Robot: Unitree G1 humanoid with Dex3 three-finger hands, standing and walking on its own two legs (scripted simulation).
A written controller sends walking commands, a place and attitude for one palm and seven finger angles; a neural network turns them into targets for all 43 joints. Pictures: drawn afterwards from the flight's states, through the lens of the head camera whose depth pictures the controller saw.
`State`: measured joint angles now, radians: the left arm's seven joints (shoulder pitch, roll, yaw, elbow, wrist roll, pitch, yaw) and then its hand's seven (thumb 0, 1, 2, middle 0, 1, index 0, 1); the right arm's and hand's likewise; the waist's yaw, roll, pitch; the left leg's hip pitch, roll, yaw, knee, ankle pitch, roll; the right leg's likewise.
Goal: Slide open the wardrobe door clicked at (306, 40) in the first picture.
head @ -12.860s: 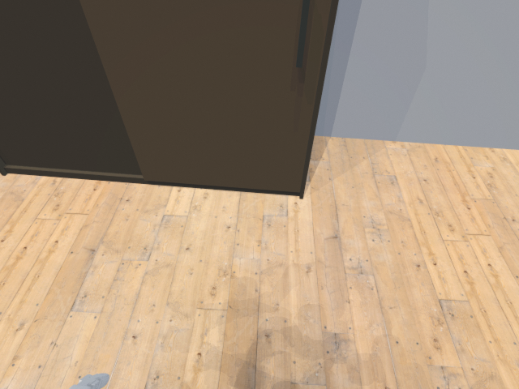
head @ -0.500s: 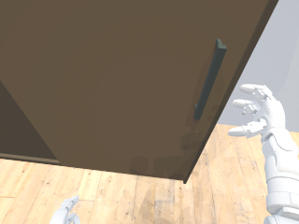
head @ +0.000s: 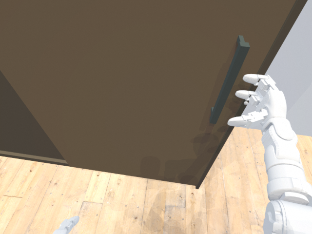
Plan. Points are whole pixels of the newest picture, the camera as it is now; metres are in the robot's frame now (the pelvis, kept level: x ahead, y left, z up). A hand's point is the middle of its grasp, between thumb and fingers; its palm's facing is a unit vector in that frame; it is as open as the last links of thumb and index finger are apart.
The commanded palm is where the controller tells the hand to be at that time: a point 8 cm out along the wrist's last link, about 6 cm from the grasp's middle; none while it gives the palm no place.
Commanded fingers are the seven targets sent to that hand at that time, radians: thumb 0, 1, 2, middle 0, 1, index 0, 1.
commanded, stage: move the hooked fingers beside the handle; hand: right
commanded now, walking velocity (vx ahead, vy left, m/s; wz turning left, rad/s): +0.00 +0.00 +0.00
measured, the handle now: (224, 85) +0.50 -0.13 +0.13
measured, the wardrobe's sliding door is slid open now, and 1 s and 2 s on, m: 0.00 0.00 0.00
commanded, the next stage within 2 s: feel for the door with the fingertips in 0.80 s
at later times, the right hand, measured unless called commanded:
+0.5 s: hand (248, 104) +0.43 -0.18 +0.13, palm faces +0.03 +1.00 +0.01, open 14.0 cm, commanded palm +0.40 -0.24 +0.13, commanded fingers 0.00 0.50 -0.30 0.30 1.20 0.30 1.20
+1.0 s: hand (244, 103) +0.43 -0.17 +0.13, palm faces +0.02 +1.00 +0.01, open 14.0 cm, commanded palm +0.40 -0.22 +0.13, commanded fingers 0.00 0.50 -0.30 0.30 1.20 0.30 1.20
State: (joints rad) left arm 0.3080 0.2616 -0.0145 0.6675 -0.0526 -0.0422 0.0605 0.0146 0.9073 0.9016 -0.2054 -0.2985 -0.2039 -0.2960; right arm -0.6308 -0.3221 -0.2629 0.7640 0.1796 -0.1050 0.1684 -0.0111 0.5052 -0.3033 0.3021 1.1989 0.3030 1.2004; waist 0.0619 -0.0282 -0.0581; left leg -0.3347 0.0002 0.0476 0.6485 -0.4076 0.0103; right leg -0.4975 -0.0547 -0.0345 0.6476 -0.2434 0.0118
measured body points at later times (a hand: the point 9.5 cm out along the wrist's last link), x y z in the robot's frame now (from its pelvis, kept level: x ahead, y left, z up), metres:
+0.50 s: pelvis +0.00 -0.01 +0.00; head +0.03 +0.00 +0.45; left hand +0.08 +0.26 -0.12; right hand +0.43 -0.24 +0.13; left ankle -0.05 +0.11 -0.72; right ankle +0.05 -0.13 -0.72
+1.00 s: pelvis +0.00 -0.01 +0.00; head +0.02 +0.00 +0.45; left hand +0.08 +0.25 -0.12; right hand +0.42 -0.22 +0.13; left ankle -0.05 +0.11 -0.72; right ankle +0.05 -0.13 -0.72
